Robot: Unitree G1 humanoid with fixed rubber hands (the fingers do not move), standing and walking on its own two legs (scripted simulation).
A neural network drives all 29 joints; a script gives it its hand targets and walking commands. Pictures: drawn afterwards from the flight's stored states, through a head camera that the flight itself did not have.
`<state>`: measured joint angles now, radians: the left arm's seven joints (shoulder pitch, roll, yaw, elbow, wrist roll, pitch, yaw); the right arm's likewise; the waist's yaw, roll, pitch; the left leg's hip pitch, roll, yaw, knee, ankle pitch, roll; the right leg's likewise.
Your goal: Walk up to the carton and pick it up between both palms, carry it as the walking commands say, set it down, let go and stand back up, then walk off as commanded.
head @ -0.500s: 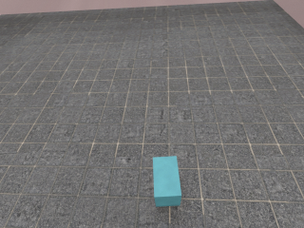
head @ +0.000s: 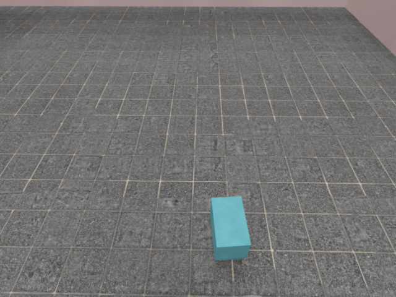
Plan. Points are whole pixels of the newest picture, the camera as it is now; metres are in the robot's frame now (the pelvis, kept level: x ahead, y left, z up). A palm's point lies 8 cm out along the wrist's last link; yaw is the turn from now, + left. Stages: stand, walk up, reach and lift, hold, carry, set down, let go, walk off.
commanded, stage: walk off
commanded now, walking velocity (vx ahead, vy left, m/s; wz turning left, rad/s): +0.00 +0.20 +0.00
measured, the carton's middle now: (228, 228) +0.53 -0.13 -0.66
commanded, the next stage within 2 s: stand in 0.46 s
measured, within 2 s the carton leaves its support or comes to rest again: neither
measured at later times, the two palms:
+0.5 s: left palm out of the picture +0.00 +0.37 -0.14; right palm out of the picture +0.03 -0.13 -0.12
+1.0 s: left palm out of the picture -0.03 +0.42 -0.13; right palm out of the picture -0.01 -0.06 -0.14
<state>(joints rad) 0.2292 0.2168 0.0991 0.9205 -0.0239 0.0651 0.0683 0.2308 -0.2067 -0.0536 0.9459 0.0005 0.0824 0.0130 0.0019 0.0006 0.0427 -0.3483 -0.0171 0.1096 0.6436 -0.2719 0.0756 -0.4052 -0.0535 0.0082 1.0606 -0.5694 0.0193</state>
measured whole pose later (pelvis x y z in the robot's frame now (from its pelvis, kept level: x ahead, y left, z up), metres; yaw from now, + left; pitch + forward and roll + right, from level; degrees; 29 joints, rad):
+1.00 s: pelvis -0.06 +0.17 +0.00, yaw -1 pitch -1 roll -1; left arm 0.28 0.18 0.10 0.97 -0.02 0.03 0.05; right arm 0.23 -0.16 -0.05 0.96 0.00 0.05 -0.02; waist 0.00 0.02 0.00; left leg -0.39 -0.06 0.13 0.61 -0.22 0.10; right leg -0.22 -0.06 -0.02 0.63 -0.41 0.05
